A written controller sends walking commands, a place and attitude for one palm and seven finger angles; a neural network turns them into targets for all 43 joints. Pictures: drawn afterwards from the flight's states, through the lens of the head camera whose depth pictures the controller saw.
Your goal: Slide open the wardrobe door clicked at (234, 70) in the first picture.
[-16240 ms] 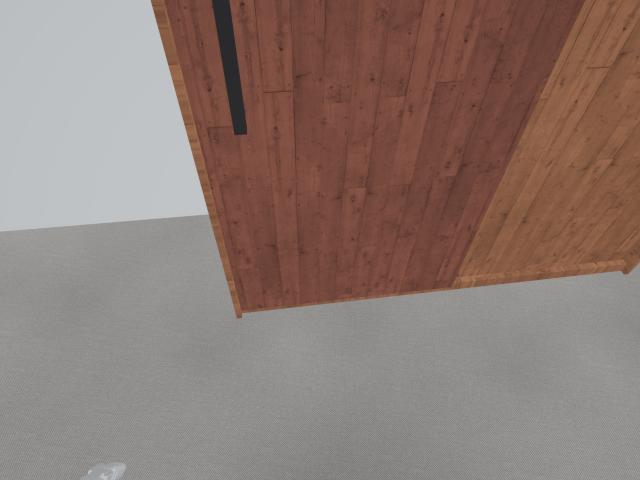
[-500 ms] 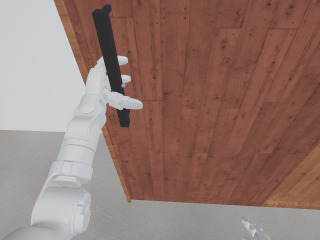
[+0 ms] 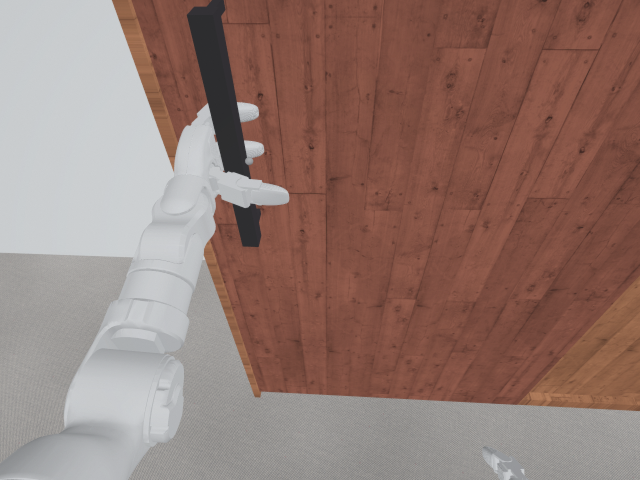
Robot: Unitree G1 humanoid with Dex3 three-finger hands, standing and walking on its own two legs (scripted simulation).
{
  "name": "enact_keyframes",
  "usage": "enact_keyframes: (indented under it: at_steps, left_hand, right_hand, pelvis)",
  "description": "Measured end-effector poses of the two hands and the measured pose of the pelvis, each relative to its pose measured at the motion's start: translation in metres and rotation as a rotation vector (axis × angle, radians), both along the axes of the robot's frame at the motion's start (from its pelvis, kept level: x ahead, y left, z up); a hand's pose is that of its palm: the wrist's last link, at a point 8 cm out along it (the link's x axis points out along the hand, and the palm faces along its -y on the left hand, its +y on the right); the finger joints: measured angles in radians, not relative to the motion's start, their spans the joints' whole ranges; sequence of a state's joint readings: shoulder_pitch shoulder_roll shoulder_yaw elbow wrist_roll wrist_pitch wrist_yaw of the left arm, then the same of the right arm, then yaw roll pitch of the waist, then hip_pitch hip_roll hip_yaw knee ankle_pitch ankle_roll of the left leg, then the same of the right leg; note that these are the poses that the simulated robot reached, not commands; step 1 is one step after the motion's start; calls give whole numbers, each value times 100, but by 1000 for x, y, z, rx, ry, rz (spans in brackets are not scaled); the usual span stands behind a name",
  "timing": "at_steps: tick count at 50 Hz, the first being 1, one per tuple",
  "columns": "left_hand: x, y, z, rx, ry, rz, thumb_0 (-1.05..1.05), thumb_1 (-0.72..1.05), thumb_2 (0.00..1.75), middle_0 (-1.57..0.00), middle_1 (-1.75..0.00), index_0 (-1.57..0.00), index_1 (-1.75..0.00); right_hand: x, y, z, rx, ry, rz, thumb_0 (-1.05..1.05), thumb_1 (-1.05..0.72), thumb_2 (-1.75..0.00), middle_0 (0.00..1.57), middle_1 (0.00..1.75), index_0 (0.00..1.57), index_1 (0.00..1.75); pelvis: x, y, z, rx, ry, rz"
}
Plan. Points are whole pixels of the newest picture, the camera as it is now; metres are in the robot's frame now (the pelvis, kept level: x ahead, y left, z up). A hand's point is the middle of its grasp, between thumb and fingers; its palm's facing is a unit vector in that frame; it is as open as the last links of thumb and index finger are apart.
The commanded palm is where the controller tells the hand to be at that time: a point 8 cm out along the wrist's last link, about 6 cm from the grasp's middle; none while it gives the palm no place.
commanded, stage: grip the handle and tug to test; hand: left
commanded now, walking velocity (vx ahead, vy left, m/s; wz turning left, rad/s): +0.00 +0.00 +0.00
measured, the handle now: (237, 143) +0.48 +0.13 +0.20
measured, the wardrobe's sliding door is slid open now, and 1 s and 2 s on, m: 0.00 0.00 0.00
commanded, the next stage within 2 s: move the hooked fingers beside the handle in 1.28 s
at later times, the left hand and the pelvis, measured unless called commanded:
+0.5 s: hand (249, 161) +0.44 +0.11 +0.20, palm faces +0.01 -1.00 +0.00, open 6.4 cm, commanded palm +0.41 +0.15 +0.20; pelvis +0.01 +0.00 +0.00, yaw -1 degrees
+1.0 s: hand (249, 160) +0.44 +0.11 +0.20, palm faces +0.02 -1.00 +0.00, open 5.4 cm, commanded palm +0.40 +0.15 +0.20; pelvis +0.02 +0.00 +0.00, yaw +0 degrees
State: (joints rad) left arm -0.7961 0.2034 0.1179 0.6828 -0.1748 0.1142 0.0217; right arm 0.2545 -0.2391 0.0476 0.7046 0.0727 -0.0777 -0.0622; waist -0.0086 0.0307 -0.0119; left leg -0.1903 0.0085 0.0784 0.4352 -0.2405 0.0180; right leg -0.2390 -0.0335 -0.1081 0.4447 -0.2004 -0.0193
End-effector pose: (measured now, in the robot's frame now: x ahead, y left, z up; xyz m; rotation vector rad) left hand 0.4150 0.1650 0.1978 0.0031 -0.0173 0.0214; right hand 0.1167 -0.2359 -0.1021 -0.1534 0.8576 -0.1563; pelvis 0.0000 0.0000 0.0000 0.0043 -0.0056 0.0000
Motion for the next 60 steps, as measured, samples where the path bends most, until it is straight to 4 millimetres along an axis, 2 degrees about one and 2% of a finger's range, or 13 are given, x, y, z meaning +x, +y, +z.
enact_keyframes:
  at_steps: [7, 13, 29, 40, 60]
  left_hand:
    - [1, 0, -1, -4, -15, -9, -1, -25, 41, -32, -125, -33, -123]
    - [1, 0, -1, -3, -18, -6, -1, 0, 52, -35, -128, -35, -127]
    - [1, 0, -1, -3, -10, -14, 0, 70, 82, -43, -138, -43, -137]
    - [1, 0, 0, -2, -3, -8, 0, 69, 82, -45, -140, -45, -140]
    - [0, -1, -1, -3, -21, -2, 0, 70, 81, -45, -140, -45, -140]
  right_hand:
    - [-9, -3, -1, -1, 15, -17, 1, -90, -90, 20, 30, 20, 30]
    - [-7, -2, -1, 2, 12, -20, 1, -90, -90, 20, 30, 20, 30]
    - [28, 3, 7, 9, -32, 10, 1, -90, -90, 20, 30, 20, 30]
    - [44, 7, 9, 11, -33, 32, 1, -90, -90, 20, 30, 20, 30]
    - [40, 5, 9, 32, -29, -8, 1, -90, -90, 20, 30, 20, 30]
  pelvis:
    - [2, 1, 0, -1, 2, -8]
    - [4, 2, 1, -1, 2, -11]
    - [15, 1, 2, -4, 2, -9]
    - [19, 1, 2, -5, 2, 0]
    - [29, 2, 3, -5, 2, -25]
